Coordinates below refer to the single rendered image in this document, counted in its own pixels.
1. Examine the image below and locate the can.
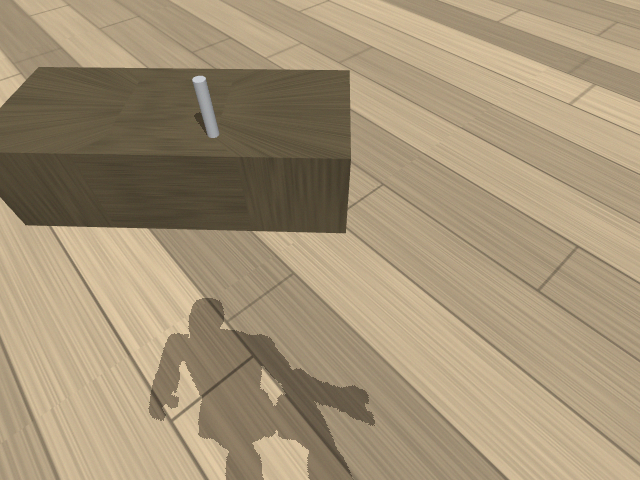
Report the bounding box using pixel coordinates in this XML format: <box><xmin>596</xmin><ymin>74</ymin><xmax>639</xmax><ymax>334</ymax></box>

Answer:
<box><xmin>192</xmin><ymin>76</ymin><xmax>220</xmax><ymax>138</ymax></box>

